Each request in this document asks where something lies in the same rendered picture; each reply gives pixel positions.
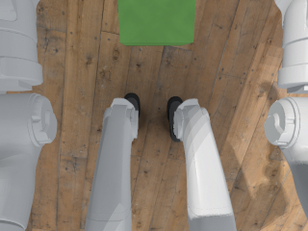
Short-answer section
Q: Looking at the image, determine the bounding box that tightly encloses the right robot upper arm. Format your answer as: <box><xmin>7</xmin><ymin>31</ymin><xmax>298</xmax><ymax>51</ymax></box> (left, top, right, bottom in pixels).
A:
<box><xmin>264</xmin><ymin>96</ymin><xmax>308</xmax><ymax>219</ymax></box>

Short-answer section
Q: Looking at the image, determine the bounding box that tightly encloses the carton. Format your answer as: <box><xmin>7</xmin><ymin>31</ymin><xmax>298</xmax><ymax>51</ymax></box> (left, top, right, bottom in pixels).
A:
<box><xmin>117</xmin><ymin>0</ymin><xmax>196</xmax><ymax>46</ymax></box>

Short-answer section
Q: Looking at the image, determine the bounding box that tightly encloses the robot foot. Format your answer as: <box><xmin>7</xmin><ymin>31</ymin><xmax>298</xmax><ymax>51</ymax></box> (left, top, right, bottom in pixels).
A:
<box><xmin>124</xmin><ymin>92</ymin><xmax>141</xmax><ymax>119</ymax></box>
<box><xmin>167</xmin><ymin>96</ymin><xmax>183</xmax><ymax>142</ymax></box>

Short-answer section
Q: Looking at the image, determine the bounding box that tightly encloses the robot right foot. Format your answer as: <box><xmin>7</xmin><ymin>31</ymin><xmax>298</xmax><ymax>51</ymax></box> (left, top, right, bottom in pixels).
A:
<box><xmin>167</xmin><ymin>96</ymin><xmax>183</xmax><ymax>142</ymax></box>

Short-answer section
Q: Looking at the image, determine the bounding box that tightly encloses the robot right forearm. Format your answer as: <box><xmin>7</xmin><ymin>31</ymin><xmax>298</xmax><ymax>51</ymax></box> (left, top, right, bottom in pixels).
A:
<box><xmin>274</xmin><ymin>0</ymin><xmax>308</xmax><ymax>94</ymax></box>

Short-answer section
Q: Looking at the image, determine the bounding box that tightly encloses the robot left foot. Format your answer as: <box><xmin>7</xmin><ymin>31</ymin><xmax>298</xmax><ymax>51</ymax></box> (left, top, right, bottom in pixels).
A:
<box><xmin>124</xmin><ymin>92</ymin><xmax>141</xmax><ymax>119</ymax></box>

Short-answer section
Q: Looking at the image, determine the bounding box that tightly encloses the robot left forearm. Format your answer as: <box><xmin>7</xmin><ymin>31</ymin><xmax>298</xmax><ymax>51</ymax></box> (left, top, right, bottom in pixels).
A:
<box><xmin>0</xmin><ymin>0</ymin><xmax>43</xmax><ymax>94</ymax></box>

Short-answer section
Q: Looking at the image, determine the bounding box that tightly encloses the left robot upper arm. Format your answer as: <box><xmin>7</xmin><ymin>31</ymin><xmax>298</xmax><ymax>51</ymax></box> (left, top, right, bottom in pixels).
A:
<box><xmin>0</xmin><ymin>92</ymin><xmax>58</xmax><ymax>231</ymax></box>

